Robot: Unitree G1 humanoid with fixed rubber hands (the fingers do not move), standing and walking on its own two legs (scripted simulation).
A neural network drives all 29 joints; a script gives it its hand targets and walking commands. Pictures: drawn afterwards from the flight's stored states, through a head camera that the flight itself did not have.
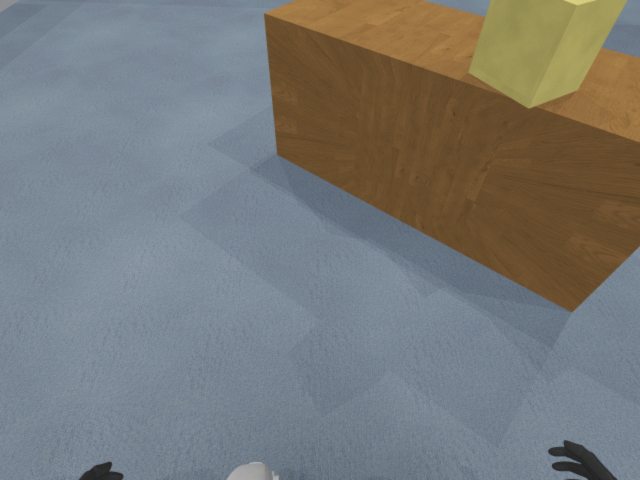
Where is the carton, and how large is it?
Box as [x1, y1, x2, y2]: [468, 0, 626, 108]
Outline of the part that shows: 468,72 528,108 576,90 626,0 491,0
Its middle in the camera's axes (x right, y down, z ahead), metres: +0.60 -0.56 +1.04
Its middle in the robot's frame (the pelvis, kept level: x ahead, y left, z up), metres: +1.16 -0.58 +0.04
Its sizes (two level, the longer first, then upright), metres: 0.231 0.203 0.251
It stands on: a pedestal, 0.66 m high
